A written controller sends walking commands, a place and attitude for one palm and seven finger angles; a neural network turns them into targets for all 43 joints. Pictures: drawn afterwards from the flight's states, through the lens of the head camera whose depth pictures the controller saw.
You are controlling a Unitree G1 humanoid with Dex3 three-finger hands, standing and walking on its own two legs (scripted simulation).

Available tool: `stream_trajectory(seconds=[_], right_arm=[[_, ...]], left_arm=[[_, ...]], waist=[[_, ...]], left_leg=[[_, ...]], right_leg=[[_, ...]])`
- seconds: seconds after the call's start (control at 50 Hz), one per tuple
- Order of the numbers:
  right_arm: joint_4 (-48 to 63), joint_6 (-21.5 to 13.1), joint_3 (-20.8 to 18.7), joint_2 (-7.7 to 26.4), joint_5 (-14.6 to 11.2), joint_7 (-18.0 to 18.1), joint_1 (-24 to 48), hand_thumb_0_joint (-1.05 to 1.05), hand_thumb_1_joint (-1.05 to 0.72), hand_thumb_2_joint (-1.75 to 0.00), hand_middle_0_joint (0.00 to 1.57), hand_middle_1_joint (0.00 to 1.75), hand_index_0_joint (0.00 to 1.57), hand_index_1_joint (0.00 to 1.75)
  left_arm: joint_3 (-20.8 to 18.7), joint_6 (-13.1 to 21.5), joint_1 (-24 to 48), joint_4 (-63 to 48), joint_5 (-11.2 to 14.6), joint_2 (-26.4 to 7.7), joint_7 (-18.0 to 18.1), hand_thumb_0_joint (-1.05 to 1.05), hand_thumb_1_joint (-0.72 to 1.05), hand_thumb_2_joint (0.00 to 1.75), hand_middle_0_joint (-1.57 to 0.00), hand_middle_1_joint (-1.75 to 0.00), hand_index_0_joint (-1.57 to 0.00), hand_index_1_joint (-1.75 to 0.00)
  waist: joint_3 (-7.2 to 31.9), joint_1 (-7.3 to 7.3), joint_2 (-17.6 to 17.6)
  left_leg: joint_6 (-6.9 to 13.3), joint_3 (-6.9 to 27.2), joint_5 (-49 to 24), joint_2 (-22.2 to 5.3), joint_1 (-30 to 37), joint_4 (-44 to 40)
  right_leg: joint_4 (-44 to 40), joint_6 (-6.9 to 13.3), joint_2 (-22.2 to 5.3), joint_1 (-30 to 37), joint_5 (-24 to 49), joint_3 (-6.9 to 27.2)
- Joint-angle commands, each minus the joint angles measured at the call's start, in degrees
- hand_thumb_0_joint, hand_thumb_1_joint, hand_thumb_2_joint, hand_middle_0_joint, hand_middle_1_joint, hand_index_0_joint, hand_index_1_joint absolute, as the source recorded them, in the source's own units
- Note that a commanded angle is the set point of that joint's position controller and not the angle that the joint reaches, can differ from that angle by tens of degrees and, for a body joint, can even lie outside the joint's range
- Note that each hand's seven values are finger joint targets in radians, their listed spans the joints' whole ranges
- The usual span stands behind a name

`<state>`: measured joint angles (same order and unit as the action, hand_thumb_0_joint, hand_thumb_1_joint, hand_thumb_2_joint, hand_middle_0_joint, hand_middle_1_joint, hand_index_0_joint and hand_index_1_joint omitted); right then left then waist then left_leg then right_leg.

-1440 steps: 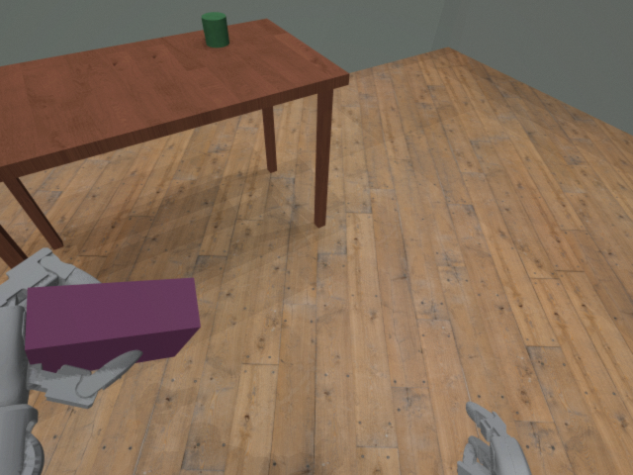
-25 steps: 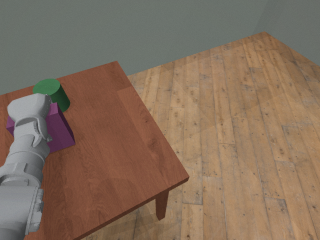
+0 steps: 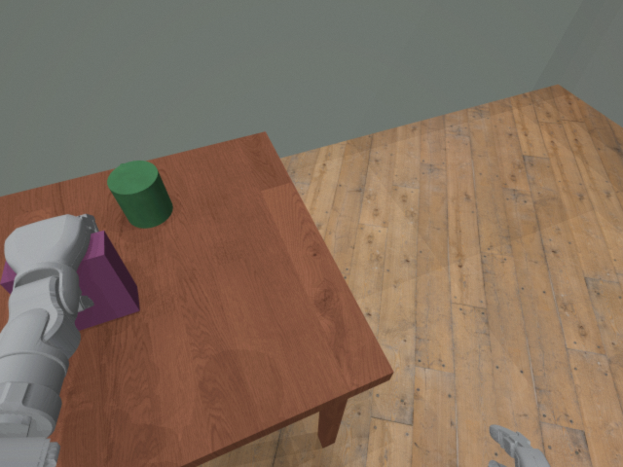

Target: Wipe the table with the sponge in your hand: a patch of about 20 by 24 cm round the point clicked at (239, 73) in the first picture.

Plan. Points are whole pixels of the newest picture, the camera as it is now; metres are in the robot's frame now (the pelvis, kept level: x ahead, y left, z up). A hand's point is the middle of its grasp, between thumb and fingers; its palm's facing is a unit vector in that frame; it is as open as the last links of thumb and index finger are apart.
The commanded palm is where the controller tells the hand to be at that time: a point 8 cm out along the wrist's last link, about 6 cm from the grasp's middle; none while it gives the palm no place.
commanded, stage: wipe back along the first lane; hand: left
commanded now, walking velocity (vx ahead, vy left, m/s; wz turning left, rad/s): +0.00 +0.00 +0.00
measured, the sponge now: (85, 295) +0.33 +0.36 -0.01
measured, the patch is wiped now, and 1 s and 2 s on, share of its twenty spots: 1.00 1.00 1.00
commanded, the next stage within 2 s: lift the sponge slowly off the table in 1.58 s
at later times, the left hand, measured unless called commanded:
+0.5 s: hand (71, 301) +0.30 +0.34 +0.03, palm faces -0.06 -0.03 -1.00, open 9.4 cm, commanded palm +0.26 +0.31 +0.06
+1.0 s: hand (79, 333) +0.26 +0.31 +0.03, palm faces -0.04 -0.04 -1.00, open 9.4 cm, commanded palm +0.21 +0.29 +0.06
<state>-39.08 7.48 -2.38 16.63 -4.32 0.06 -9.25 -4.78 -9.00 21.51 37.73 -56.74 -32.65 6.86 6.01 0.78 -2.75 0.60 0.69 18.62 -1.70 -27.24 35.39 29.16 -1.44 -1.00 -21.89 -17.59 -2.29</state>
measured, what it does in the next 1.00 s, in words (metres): stands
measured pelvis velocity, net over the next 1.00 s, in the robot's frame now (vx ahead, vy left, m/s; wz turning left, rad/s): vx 0.00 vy -0.01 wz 0.02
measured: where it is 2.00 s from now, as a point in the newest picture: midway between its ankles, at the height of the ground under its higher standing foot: outside the picture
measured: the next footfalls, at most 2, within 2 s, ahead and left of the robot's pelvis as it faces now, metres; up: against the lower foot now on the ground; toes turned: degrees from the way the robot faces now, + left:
none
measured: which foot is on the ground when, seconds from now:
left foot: down 0.00-1.00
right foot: down 0.00-1.00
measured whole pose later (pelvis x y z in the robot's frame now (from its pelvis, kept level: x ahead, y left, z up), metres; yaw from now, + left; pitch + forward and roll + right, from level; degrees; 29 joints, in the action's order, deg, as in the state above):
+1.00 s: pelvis +0.00 -0.01 +0.00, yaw +1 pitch +5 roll -1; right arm -37.2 6.0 -0.4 15.8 -4.5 0.2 -6.1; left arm 1.2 -18.2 -0.5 12.7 -54.9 -25.7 10.0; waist 5.4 3.3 -4.8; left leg -0.1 1.4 18.7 -1.2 -21.5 34.7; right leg 30.6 -1.1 -1.4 -16.8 -19.2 -2.9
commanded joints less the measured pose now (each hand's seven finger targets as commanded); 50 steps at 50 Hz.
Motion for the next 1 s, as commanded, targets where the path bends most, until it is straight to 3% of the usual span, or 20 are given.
stream_trajectory(seconds=[0.0,0.02,0.08,0.12,0.2,0.22,0.28,0.32,0.38,0.46,0.48,0.52,0.58,0.6,0.64,0.66,0.76,0.78,0.98], right_arm=[[6.5,-1.4,-2.6,8.8,0.2,1.0,1.0,0.0,-0.9,-0.9,0.2,0.3,0.2,0.3],[6.9,-1.4,-2.5,8.4,0.0,0.9,1.7,0.0,-0.9,-0.9,0.2,0.3,0.2,0.3],[7.5,-1.5,-2.1,8.2,0.0,0.9,3.1,0.0,-0.9,-0.9,0.2,0.3,0.2,0.3],[7.5,-1.5,-2.1,8.1,0.0,1.0,3.0,0.0,-0.9,-0.9,0.2,0.3,0.2,0.3],[8.0,-1.6,-1.7,7.9,0.0,1.0,4.1,0.0,-0.9,-0.9,0.2,0.3,0.2,0.3],[8.2,-1.8,-1.7,7.6,0.0,0.9,4.5,0.0,-0.9,-0.9,0.2,0.3,0.2,0.3],[8.4,-2.0,-1.4,7.7,-0.1,1.0,5.4,0.0,-0.9,-0.9,0.2,0.3,0.2,0.3],[8.5,-2.0,-1.3,7.5,-0.1,1.0,5.5,0.0,-0.9,-0.9,0.2,0.3,0.2,0.3],[8.5,-2.0,-1.1,7.7,-0.2,1.1,6.1,0.0,-0.9,-0.9,0.2,0.3,0.2,0.3],[8.6,-2.2,-1.1,7.4,-0.2,1.1,6.4,0.0,-0.9,-0.9,0.2,0.3,0.2,0.3],[8.8,-2.3,-1.1,7.5,-0.2,1.0,6.7,0.0,-0.9,-0.9,0.2,0.3,0.2,0.3],[9.1,-2.5,-1.1,7.0,-0.2,0.9,6.9,0.0,-0.9,-0.9,0.2,0.3,0.2,0.3],[9.2,-2.6,-1.0,7.3,-0.3,0.9,7.5,0.0,-0.9,-0.9,0.2,0.3,0.2,0.3],[9.5,-2.7,-0.9,6.9,-0.2,0.9,7.5,0.0,-0.9,-0.9,0.2,0.3,0.2,0.3],[9.9,-3.1,-0.9,6.7,-0.2,0.6,7.9,0.0,-0.9,-0.9,0.2,0.3,0.2,0.3],[9.5,-3.1,-1.0,6.8,-0.2,0.5,7.9,0.0,-0.9,-0.9,0.2,0.3,0.2,0.3],[10.0,-3.3,-0.7,6.6,-0.3,0.8,9.1,0.0,-0.9,-0.9,0.2,0.3,0.2,0.3],[10.0,-3.3,-0.8,6.7,-0.3,0.8,9.3,0.0,-0.9,-0.9,0.2,0.3,0.2,0.3],[11.1,-4.2,-0.6,6.1,0.0,0.6,10.5,0.0,-0.9,-0.9,0.2,0.3,0.2,0.3]], left_arm=[[-2.2,-0.9,6.2,-7.5,-0.2,-13.2,-0.3,0.0,0.1,1.3,-1.2,-1.6,-1.2,-1.6],[-0.7,-1.2,5.7,-9.0,0.0,-11.3,-0.2,0.0,0.1,1.3,-1.2,-1.6,-1.2,-1.6],[-1.0,-2.5,2.3,-10.4,0.7,-10.2,-0.1,0.0,0.1,1.3,-1.2,-1.6,-1.2,-1.6],[0.4,-3.1,2.0,-11.1,0.8,-8.9,0.0,0.0,0.1,1.3,-1.2,-1.6,-1.2,-1.6],[1.6,-4.3,-0.3,-12.5,1.0,-7.4,-0.1,0.0,0.1,1.3,-1.2,-1.6,-1.2,-1.6],[2.8,-4.4,-0.6,-13.7,1.1,-5.6,-0.1,0.0,0.1,1.3,-1.2,-1.6,-1.2,-1.6],[2.2,-5.0,-3.6,-14.1,1.7,-5.3,0.1,0.0,0.1,1.3,-1.2,-1.6,-1.2,-1.6],[4.1,-5.4,-3.5,-14.3,1.7,-3.5,0.2,0.0,0.1,1.3,-1.2,-1.6,-1.2,-1.6],[2.8,-6.1,-5.2,-13.8,1.8,-4.5,0.3,0.0,0.1,1.3,-1.2,-1.6,-1.2,-1.6],[5.4,-6.8,-4.0,-14.1,1.5,-2.2,0.2,0.0,0.1,1.3,-1.2,-1.6,-1.2,-1.6],[4.1,-6.8,-5.7,-14.9,1.4,-3.1,0.2,0.0,0.1,1.3,-1.2,-1.6,-1.2,-1.6],[7.0,-6.7,-6.0,-16.3,1.7,0.1,0.1,0.0,0.1,1.3,-1.2,-1.6,-1.2,-1.6],[4.8,-7.1,-8.6,-16.9,2.1,-1.9,0.0,0.0,0.1,1.3,-1.2,-1.6,-1.2,-1.6],[6.8,-7.0,-8.8,-18.0,2.1,0.2,-0.1,0.0,0.1,1.3,-1.2,-1.6,-1.2,-1.6],[7.1,-7.1,-12.4,-19.8,2.6,1.2,0.1,0.0,0.1,1.3,-1.2,-1.6,-1.2,-1.6],[5.6,-7.2,-13.3,-19.5,2.6,0.0,0.3,0.0,0.1,1.3,-1.2,-1.6,-1.2,-1.6],[6.4,-8.4,-14.9,-22.8,3.2,1.1,0.6,0.0,0.1,1.3,-1.2,-1.6,-1.2,-1.6],[5.2,-8.6,-14.9,-23.3,3.2,0.0,0.7,0.0,0.1,1.3,-1.2,-1.6,-1.2,-1.6],[4.6,-9.1,-24.8,-29.2,3.7,1.1,0.8,0.0,0.1,1.3,-1.2,-1.6,-1.2,-1.6]], waist=[[14.8,0.15,1.2],[14.4,0.12,0.2],[13.8,0.88,-0.5],[13.1,0.38,1.2],[11.4,0.86,0.0],[11.8,0.77,0.1],[10.9,1.2,1.2],[9.6,0.8,1.9],[8.6,1.42,2.3],[8.0,1.02,2.6],[9.2,1.73,1.4],[8.9,1.12,2.5],[8.6,1.83,3.0],[8.4,1.53,3.1],[8.9,2.01,2.3],[8.4,2.05,4.0],[6.5,2.04,4.2],[6.6,2.26,3.5],[7.0,3.46,4.3]], left_leg=[[2.1,0.1,-29.0,1.8,12.8,-1.5],[2.0,0.0,-29.0,1.8,13.1,-1.6],[1.8,0.7,-29.0,1.7,13.2,-2.1],[1.8,0.7,-26.4,1.8,12.9,-2.2],[1.5,1.4,-24.4,1.9,12.6,-2.9],[1.6,1.3,-24.0,1.8,13.0,-2.9],[1.5,1.4,-22.2,1.8,12.1,-3.4],[1.5,1.3,-20.3,2.0,11.6,-3.5],[1.4,1.4,-18.4,2.1,10.6,-4.1],[1.5,1.3,-16.9,2.3,10.6,-3.9],[1.4,1.8,-17.8,2.1,11.0,-4.1],[1.6,1.4,-17.2,2.2,11.3,-3.6],[1.5,1.6,-17.2,2.2,10.7,-4.0],[1.6,1.5,-17.4,2.2,10.9,-3.8],[1.7,1.3,-18.8,2.3,11.3,-3.5],[1.6,1.2,-18.8,2.2,11.0,-3.4],[1.6,0.8,-17.2,2.3,10.8,-4.1],[1.5,0.9,-17.4,2.3,11.0,-4.4],[1.5,0.2,-20.5,2.5,11.8,-3.9]], right_leg=[[-0.3,4.7,2.8,5.3,26.4,-2.0],[-0.3,4.6,2.8,4.9,25.6,-2.2],[-0.7,4.9,2.9,4.9,24.1,-2.3],[-0.7,4.7,3.0,4.6,22.7,-2.6],[-0.8,5.1,3.0,4.1,19.4,-2.9],[-0.8,5.0,3.0,3.8,19.0,-2.9],[-1.1,5.1,3.1,4.4,18.3,-2.7],[-1.1,4.9,3.1,3.8,17.1,-3.0],[-1.4,5.0,3.1,4.2,15.8,-2.8],[-1.2,5.0,3.0,3.3,14.4,-2.9],[-1.0,5.3,3.1,4.0,14.3,-2.8],[-1.0,5.0,3.1,3.7,14.5,-2.9],[-1.1,5.1,3.0,4.8,14.9,-2.6],[-0.7,5.0,3.1,4.6,15.2,-3.0],[-0.5,4.9,3.0,5.4,17.0,-2.9],[-0.6,4.9,2.9,5.5,17.5,-2.9],[-1.2,4.5,2.8,5.7,17.2,-2.7],[-1.2,4.7,2.8,6.1,16.8,-2.6],[-0.7,4.4,2.4,9.2,23.3,-2.2]])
